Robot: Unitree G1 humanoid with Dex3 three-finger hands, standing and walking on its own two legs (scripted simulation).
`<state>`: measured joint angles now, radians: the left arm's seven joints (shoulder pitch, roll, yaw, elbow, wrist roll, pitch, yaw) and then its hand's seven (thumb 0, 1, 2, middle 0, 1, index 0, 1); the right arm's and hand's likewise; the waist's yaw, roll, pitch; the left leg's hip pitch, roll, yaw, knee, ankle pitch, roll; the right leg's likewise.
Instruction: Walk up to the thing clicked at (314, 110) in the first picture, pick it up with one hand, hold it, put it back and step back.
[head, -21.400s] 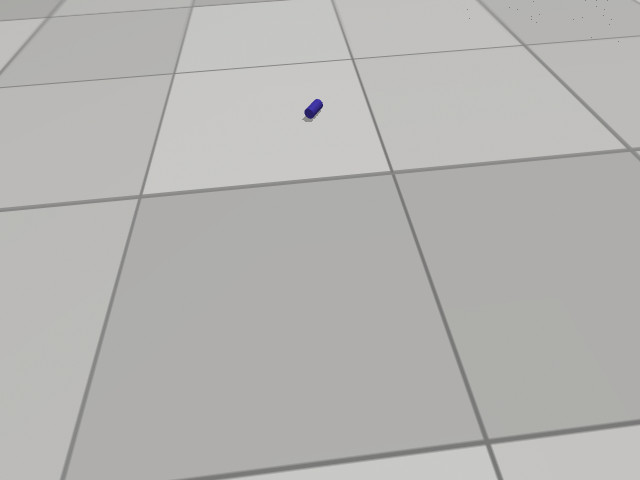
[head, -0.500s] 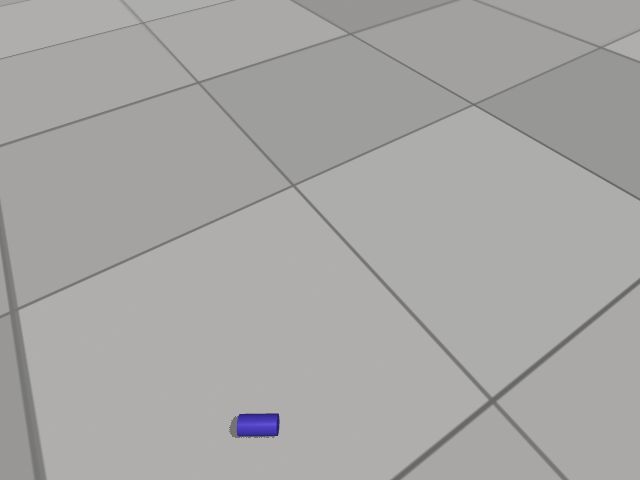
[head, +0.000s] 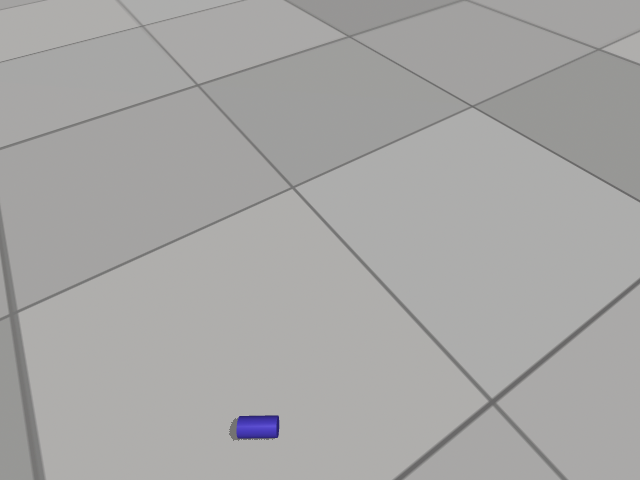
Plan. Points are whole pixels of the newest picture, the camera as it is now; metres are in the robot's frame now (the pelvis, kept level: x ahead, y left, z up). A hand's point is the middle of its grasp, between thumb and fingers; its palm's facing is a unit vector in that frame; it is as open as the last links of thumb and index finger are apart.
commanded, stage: stand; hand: left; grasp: from above
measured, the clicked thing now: (258, 426) +0.41 +0.23 -0.75
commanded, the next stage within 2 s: rise first in 0.12 s
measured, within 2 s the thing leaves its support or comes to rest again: neither
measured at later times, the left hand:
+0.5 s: hand out of the picture +0.15 +0.25 -0.17, palm faces -0.04 -0.94 -0.35, open 9.7 cm
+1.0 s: hand out of the picture +0.12 +0.26 -0.24, palm faces -0.18 -0.87 -0.45, open 14.2 cm
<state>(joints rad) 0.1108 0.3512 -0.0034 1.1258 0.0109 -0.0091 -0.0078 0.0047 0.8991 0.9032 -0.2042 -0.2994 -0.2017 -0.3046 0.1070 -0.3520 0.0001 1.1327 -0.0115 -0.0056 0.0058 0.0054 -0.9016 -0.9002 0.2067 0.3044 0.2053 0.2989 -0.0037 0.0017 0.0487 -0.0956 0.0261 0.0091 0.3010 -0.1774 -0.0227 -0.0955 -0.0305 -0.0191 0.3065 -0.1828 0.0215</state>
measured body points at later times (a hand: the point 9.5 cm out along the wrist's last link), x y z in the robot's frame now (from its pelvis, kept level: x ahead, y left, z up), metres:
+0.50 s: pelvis -0.02 +0.00 -0.02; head +0.05 +0.01 +0.42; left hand +0.15 +0.30 -0.15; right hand +0.08 -0.27 -0.14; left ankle -0.01 +0.13 -0.75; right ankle -0.01 -0.13 -0.75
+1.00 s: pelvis -0.02 +0.01 -0.10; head +0.08 +0.03 +0.34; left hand +0.13 +0.31 -0.21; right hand +0.15 -0.24 -0.19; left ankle -0.01 +0.13 -0.75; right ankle -0.01 -0.13 -0.75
